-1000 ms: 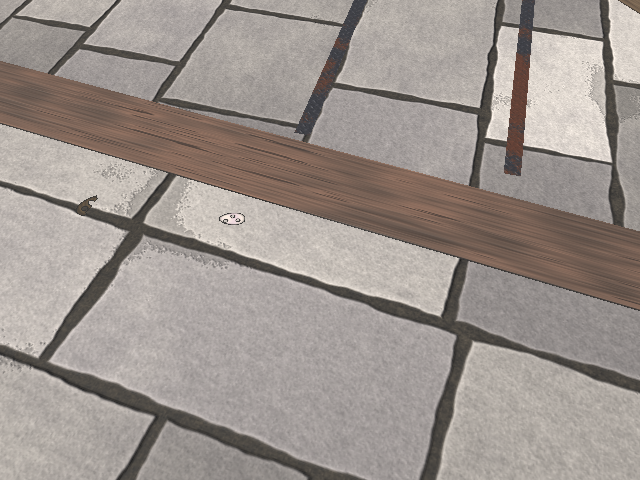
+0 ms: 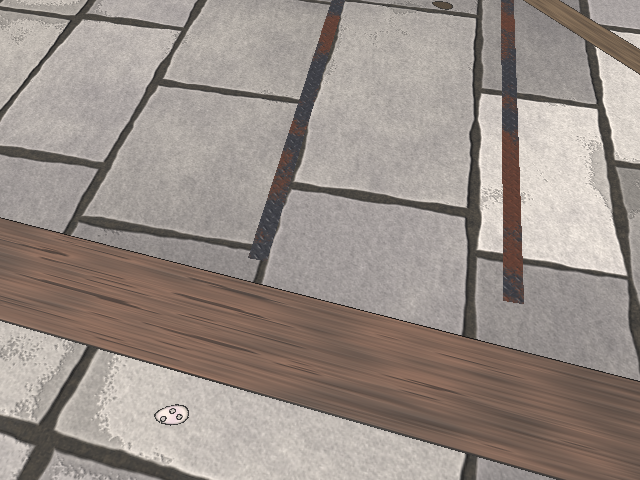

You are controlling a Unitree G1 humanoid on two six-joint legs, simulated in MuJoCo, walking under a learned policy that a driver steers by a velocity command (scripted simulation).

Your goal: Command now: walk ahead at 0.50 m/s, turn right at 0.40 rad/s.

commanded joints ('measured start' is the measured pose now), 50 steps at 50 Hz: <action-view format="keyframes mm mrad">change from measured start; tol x32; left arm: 1 -50 102 35 -103 2 -9 3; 50 -8 148 55 -226 4 39 25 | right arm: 1 101 -95 -30 1 -9 -9 -8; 40 -208 -113 -28 -118 7 -19 7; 50 117 -128 -52 -69 -2 -5 3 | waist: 1 -57 159 -74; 20 77 106 -99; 22 14 -259 -250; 45 -88 -87 -122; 47 -56 419 -361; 50 -88 108 -86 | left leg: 1 339 278 -317 -306 -21 153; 15 417 280 103 -355 270 123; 20 431 250 186 114 825 56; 21 214 209 188 402 593 7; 22 -249 8 122 772 -356 -60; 23 -361 -32 -132 896 -441 -50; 38 -137 12 -123 55 287 -80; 45 223 36 -162 -68 126 27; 47 728 398 -819 -168 -221 233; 50 430 313 -552 -245 -240 154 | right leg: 1 -337 -117 57 74 123 2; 20 60 62 -193 -528 284 -128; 23 748 -330 781 -810 42 -419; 30 172 -156 286 -885 481 -284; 43 195 -118 355 -717 383 -172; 47 -319 119 123 68 -179 -20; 50 -417 -20 92 205 43 8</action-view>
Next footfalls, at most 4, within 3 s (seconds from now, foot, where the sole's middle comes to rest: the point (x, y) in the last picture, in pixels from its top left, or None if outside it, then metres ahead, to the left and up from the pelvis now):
0.42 right None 0.36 -0.17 -0.77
0.90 left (377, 374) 0.70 -0.10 -0.77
1.38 right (537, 378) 0.70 -0.46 -0.77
1.90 left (462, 266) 1.09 -0.36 -0.88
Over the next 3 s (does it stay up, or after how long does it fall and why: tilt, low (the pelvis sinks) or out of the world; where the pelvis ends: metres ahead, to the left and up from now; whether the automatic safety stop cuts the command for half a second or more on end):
stays up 1.49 -0.41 -0.10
